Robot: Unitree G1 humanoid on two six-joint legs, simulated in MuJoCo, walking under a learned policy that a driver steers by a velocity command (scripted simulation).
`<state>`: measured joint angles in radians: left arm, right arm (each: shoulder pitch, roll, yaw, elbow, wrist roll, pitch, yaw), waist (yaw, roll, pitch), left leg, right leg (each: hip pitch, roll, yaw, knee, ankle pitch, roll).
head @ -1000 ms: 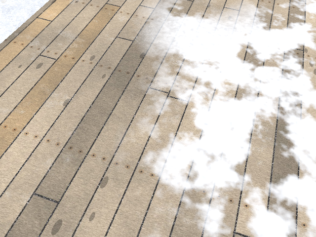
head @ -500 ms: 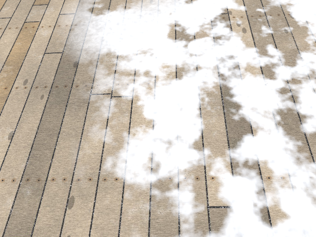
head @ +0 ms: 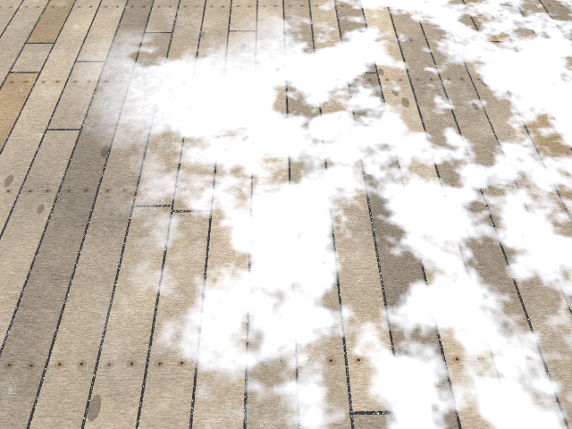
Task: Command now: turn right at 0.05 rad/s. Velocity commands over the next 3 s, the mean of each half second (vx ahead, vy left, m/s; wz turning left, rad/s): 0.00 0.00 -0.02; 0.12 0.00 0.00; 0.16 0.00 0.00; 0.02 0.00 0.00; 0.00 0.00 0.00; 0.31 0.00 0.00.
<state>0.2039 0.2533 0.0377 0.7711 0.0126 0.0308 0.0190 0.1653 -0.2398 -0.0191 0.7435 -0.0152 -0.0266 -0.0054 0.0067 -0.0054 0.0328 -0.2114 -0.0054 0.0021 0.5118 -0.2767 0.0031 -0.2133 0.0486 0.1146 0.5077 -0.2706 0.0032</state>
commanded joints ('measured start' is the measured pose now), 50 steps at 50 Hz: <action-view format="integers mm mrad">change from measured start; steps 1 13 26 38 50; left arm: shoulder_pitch -23 8 4 23 -1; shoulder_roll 99 106 100 77 55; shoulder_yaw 28 34 32 20 23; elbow -43 65 195 283 255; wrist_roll -2 -5 -9 -15 -40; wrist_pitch -16 -13 -15 -19 -124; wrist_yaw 7 27 34 38 -24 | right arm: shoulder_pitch -14 4 37 82 110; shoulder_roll -124 -116 -128 -144 -225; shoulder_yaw -28 -18 -12 -10 -54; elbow -58 15 118 193 175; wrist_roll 2 6 10 16 53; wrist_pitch -10 -12 -10 -1 -19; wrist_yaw -6 -1 -7 -17 -15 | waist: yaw -13 -5 -7 -17 17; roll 4 8 13 44 100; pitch -47 -33 -16 -15 28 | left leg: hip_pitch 23 17 29 42 -59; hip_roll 79 63 58 56 187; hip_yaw -83 -75 -81 -112 -186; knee -94 -121 -154 -211 -332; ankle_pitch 125 152 151 -145 -167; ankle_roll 32 42 49 76 182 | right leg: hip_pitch -4 49 61 18 -2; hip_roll -60 -68 -65 -23 -50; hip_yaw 58 57 36 -30 -198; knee -66 -77 -104 -71 12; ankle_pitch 170 222 213 10 41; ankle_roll -13 9 12 14 -12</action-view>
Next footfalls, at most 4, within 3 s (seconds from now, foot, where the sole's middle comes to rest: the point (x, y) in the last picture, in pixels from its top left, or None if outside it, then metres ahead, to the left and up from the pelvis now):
1.06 right None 0.13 -0.14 -0.77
1.44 left None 0.26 0.08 -0.77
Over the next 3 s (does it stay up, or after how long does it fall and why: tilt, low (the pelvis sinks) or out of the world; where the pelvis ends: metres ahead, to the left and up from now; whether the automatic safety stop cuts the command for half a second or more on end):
stays up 0.31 0.02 0.01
